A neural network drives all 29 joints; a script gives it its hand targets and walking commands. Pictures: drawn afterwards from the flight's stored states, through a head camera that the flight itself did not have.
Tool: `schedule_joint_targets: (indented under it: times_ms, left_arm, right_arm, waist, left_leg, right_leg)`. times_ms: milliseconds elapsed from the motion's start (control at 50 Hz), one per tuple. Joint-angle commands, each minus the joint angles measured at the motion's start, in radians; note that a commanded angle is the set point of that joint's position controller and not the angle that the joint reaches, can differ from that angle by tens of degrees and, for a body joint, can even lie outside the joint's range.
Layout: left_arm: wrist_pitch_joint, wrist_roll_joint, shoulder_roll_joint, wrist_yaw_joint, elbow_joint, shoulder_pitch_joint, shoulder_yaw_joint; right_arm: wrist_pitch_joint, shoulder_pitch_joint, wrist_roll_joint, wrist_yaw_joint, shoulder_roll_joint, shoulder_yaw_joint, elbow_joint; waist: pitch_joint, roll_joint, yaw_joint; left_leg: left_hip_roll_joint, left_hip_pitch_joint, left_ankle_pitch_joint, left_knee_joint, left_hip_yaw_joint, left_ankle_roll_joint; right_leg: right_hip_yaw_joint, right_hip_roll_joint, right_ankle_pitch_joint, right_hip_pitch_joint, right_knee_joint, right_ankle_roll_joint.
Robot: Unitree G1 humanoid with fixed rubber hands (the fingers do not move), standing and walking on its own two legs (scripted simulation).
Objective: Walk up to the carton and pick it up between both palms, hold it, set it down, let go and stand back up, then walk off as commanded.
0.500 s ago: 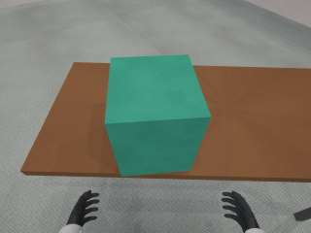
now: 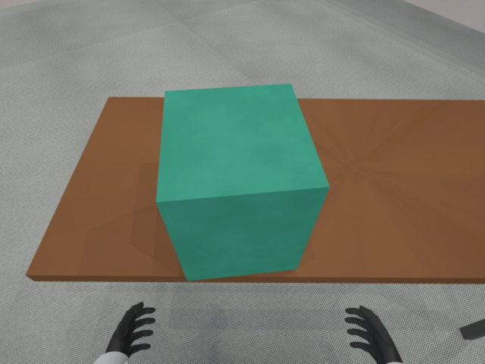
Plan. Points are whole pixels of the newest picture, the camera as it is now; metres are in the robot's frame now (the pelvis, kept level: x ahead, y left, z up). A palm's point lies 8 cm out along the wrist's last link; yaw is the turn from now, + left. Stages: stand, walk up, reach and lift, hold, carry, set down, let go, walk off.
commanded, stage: set down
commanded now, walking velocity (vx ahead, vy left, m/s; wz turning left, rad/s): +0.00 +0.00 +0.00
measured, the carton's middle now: (236, 187) +0.37 +0.04 +0.08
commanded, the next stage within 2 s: let go in 0.06 s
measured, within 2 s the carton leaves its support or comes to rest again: neither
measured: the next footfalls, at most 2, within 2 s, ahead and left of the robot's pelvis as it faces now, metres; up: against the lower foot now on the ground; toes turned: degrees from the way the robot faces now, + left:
none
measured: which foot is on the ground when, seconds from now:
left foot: down 0.00-1.00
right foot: down 0.00-1.00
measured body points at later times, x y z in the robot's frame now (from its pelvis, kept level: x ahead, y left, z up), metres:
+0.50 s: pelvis +0.00 +0.00 +0.00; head +0.01 +0.01 +0.45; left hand +0.16 +0.23 -0.10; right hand +0.16 -0.22 -0.09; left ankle -0.01 +0.13 -0.75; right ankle -0.02 -0.12 -0.75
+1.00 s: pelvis +0.00 +0.00 +0.00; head -0.02 +0.01 +0.45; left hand +0.06 +0.31 -0.13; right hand +0.06 -0.31 -0.13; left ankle -0.01 +0.13 -0.75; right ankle -0.02 -0.12 -0.75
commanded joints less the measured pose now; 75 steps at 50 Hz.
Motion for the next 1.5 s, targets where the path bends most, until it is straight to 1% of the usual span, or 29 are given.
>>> schedule_joint_targets:
  times_ms: [0,120,260,360,440,460,520,540,560,580,600,620,660,680,740,820,920,940,1000,1060,1100,1140,1200,1240,1260,1320,1400,1440,1480]
  left_arm:
    - [-0.038,0.016,0.108,0.004,-0.118,-0.088,0.044]
    - [-0.037,0.011,0.111,0.015,-0.128,-0.079,0.037]
    - [-0.051,0.013,0.104,0.007,-0.126,-0.1,0.027]
    - [-0.041,0.017,0.108,0.017,-0.119,-0.078,0.022]
    - [-0.035,0.005,0.117,0.006,-0.104,-0.108,0.025]
    - [-0.039,0.01,0.126,0.011,-0.112,-0.117,0.025]
    - [-0.037,0.012,0.114,0.013,-0.119,-0.121,0.027]
    - [-0.04,0.012,0.118,0.009,-0.106,-0.128,0.025]
    - [-0.083,0.062,0.314,0.021,0.042,-0.012,0.095]
    - [-0.094,0.058,0.309,0.016,0.072,0.011,0.095]
    - [-0.116,0.043,0.318,0.011,0.083,-0.002,0.099]
    - [-0.12,0.049,0.297,0.014,0.089,-0.053,0.091]
    - [-0.141,0.05,0.282,0.004,0.123,-0.049,0.073]
    - [-0.138,0.042,0.272,-0.001,0.138,-0.09,0.062]
    - [-0.149,0.041,0.306,-0.002,0.204,-0.029,0.073]
    - [-0.156,0.045,0.33,-0.004,0.272,-0.072,0.066]
    - [-0.153,0.037,0.358,-0.002,0.35,-0.046,0.064]
    - [-0.154,0.037,0.337,-0.004,0.355,-0.03,0.06]
    - [-0.157,0.031,0.357,-0.004,0.384,-0.076,0.05]
    - [-0.147,0.032,0.372,-0.003,0.435,-0.048,0.05]
    - [-0.15,0.028,0.373,-0.002,0.429,-0.05,0.048]
    - [-0.154,0.037,0.396,0.004,0.452,-0.065,0.051]
    - [-0.149,0.032,0.381,0.001,0.472,-0.048,0.045]
    - [-0.15,0.028,0.343,-0.002,0.476,-0.038,0.032]
    - [-0.155,0.029,0.369,-0.003,0.476,-0.051,0.037]
    - [-0.153,0.03,0.366,-0.004,0.499,-0.032,0.038]
    - [-0.147,0.027,0.357,-0.007,0.502,-0.05,0.031]
    - [-0.149,0.021,0.36,-0.008,0.506,-0.029,0.039]
    - [-0.15,0.027,0.364,-0.005,0.494,-0.079,0.036]
  right_arm:
    - [-0.062,-0.092,0.004,-0.008,-0.138,-0.053,-0.114]
    - [-0.071,-0.104,0.02,0.002,-0.134,-0.043,-0.104]
    - [-0.073,-0.119,0.008,-0.004,-0.149,-0.058,-0.085]
    - [-0.065,-0.125,0.014,0.007,-0.153,-0.047,-0.086]
    - [-0.047,-0.134,-0.004,-0.001,-0.157,-0.059,-0.092]
    - [-0.047,-0.125,-0.003,0.0,-0.146,-0.056,-0.089]
    - [-0.044,-0.139,-0.005,0.003,-0.154,-0.055,-0.096]
    - [-0.048,-0.137,-0.004,0.003,-0.139,-0.051,-0.105]
    - [0.071,-0.006,-0.03,-0.026,-0.346,-0.099,0.017]
    - [0.108,0.02,-0.028,-0.031,-0.337,-0.097,0.022]
    - [0.131,-0.014,-0.025,-0.033,-0.326,-0.099,0.033]
    - [0.149,-0.039,-0.023,-0.036,-0.322,-0.094,0.023]
    - [0.145,-0.004,-0.019,-0.024,-0.308,-0.076,0.059]
    - [0.146,-0.041,-0.015,-0.019,-0.311,-0.073,0.064]
    - [0.163,-0.048,-0.023,-0.011,-0.314,-0.07,0.098]
    - [0.177,-0.045,-0.017,-0.015,-0.339,-0.071,0.138]
    - [0.192,-0.008,-0.013,-0.016,-0.35,-0.057,0.196]
    - [0.186,-0.014,-0.013,-0.019,-0.395,-0.063,0.22]
    - [0.188,0.001,-0.003,-0.021,-0.395,-0.062,0.233]
    - [0.186,0.01,-0.012,-0.013,-0.413,-0.054,0.254]
    - [0.19,-0.005,-0.013,-0.017,-0.403,-0.047,0.255]
    - [0.197,0.019,-0.015,-0.015,-0.395,-0.044,0.27]
    - [0.197,0.03,-0.005,-0.02,-0.412,-0.04,0.285]
    - [0.192,0.005,-0.002,-0.02,-0.401,-0.042,0.302]
    - [0.195,0.031,-0.007,-0.017,-0.39,-0.037,0.293]
    - [0.194,0.001,-0.011,-0.017,-0.384,-0.031,0.305]
    - [0.195,0.01,-0.01,-0.018,-0.411,-0.043,0.31]
    - [0.191,-0.013,-0.006,-0.02,-0.394,-0.035,0.313]
    - [0.194,-0.011,-0.007,-0.021,-0.395,-0.033,0.319]
  waist:
    - [-0.167,-0.003,-0.002]
    - [-0.175,0.045,0.011]
    - [-0.16,0.009,-0.002]
    - [-0.149,0.054,0.001]
    - [-0.127,-0.008,-0.004]
    - [-0.135,0.035,-0.006]
    - [-0.128,0.034,0.007]
    - [-0.152,0.019,0.0]
    - [-0.166,-0.058,0.028]
    - [-0.189,-0.044,-0.002]
    - [-0.193,-0.063,0.013]
    - [-0.186,-0.021,-0.009]
    - [-0.183,-0.008,-0.011]
    - [-0.137,-0.067,-0.018]
    - [-0.168,0.014,0.007]
    - [-0.129,0.036,-0.027]
    - [-0.139,-0.029,-0.023]
    - [-0.123,0.051,-0.004]
    - [-0.064,-0.003,-0.024]
    - [-0.084,0.018,-0.025]
    - [-0.078,0.043,-0.011]
    - [-0.066,-0.041,-0.036]
    - [-0.058,0.027,-0.033]
    - [-0.046,0.027,-0.015]
    - [-0.064,-0.013,-0.031]
    - [-0.046,0.016,-0.016]
    - [-0.05,0.006,-0.036]
    - [-0.023,0.028,-0.002]
    - [-0.089,0.004,-0.018]
  left_leg:
    - [-0.05,0.144,0.303,0.002,0.044,-0.023]
    - [-0.045,0.171,0.359,0.008,0.055,-0.03]
    - [-0.048,0.173,0.349,0.003,0.051,-0.029]
    - [-0.037,0.178,0.355,-0.007,0.048,-0.039]
    - [-0.042,0.161,0.277,-0.009,0.055,-0.014]
    - [-0.045,0.157,0.28,-0.012,0.06,-0.021]
    - [-0.043,0.163,0.293,-0.013,0.058,-0.024]
    - [-0.042,0.173,0.302,-0.008,0.058,-0.02]
    - [0.051,0.013,0.305,0.026,-0.04,0.009]
    - [0.049,0.027,0.206,0.015,-0.038,0.025]
    - [0.061,0.032,0.223,0.022,-0.058,0.042]
    - [0.057,0.018,0.193,0.024,-0.051,0.051]
    - [0.062,0.009,0.209,0.027,-0.07,0.064]
    - [0.075,-0.021,0.215,0.016,-0.097,0.068]
    - [0.059,-0.014,0.22,0.025,-0.087,0.068]
    - [0.067,-0.041,0.239,0.02,-0.092,0.07]
    - [0.076,-0.013,0.218,-0.005,-0.107,0.064]
    - [0.074,-0.056,0.194,-0.011,-0.122,0.07]
    - [0.074,-0.067,0.185,-0.043,-0.122,0.066]
    - [0.075,-0.054,0.159,-0.052,-0.134,0.07]
    - [0.065,-0.056,0.159,-0.056,-0.127,0.063]
    - [0.072,-0.016,0.118,-0.064,-0.133,0.059]
    - [0.064,-0.057,0.109,-0.073,-0.135,0.06]
    - [0.075,-0.056,0.107,-0.077,-0.154,0.072]
    - [0.076,-0.035,0.089,-0.076,-0.139,0.061]
    - [0.074,-0.093,-0.006,-0.112,-0.165,0.068]
    - [0.07,-0.068,0.002,-0.102,-0.157,0.066]
    - [0.076,-0.106,0.003,-0.119,-0.17,0.075]
    - [0.077,-0.053,0.032,-0.117,-0.161,0.064]
  right_leg:
    - [-0.058,0.014,0.253,-0.059,-0.051,0.004]
    - [-0.055,0.019,0.236,-0.073,-0.057,-0.002]
    - [-0.061,0.028,0.22,-0.053,-0.056,-0.003]
    - [-0.071,0.035,0.199,-0.061,-0.048,-0.013]
    - [-0.058,0.02,0.179,-0.073,-0.058,-0.011]
    - [-0.061,0.021,0.167,-0.054,-0.049,-0.008]
    - [-0.062,0.022,0.183,-0.067,-0.049,-0.008]
    - [-0.066,0.026,0.186,-0.046,-0.049,-0.007]
    - [0.021,-0.084,0.246,-0.041,0.055,-0.034]
    - [0.039,-0.091,0.222,-0.017,0.035,-0.025]
    - [0.054,-0.108,0.258,-0.036,0.041,-0.032]
    - [0.056,-0.111,0.236,-0.055,0.032,-0.027]
    - [0.055,-0.104,0.224,-0.083,0.037,-0.029]
    - [0.052,-0.112,0.217,-0.104,0.024,-0.03]
    - [0.055,-0.111,0.226,-0.089,0.025,-0.029]
    - [0.083,-0.131,0.257,-0.093,0.019,-0.039]
    - [0.054,-0.117,0.21,-0.059,-0.011,-0.038]
    - [0.061,-0.129,0.198,-0.035,-0.013,-0.039]
    - [0.065,-0.123,0.183,-0.062,-0.024,-0.045]
    - [0.057,-0.121,0.135,-0.035,-0.044,-0.036]
    - [0.06,-0.118,0.144,-0.036,-0.047,-0.032]
    - [0.059,-0.111,0.067,-0.09,-0.065,-0.033]
    - [0.075,-0.121,0.078,-0.051,-0.066,-0.037]
    - [0.064,-0.123,0.046,-0.066,-0.074,-0.031]
    - [0.072,-0.122,0.026,-0.08,-0.063,-0.034]
    - [0.061,-0.123,-0.023,-0.053,-0.072,-0.027]
    - [0.062,-0.13,0.013,-0.067,-0.085,-0.03]
    - [0.073,-0.128,0.044,-0.052,-0.069,-0.033]
    - [0.056,-0.124,0.038,-0.035,-0.066,-0.031]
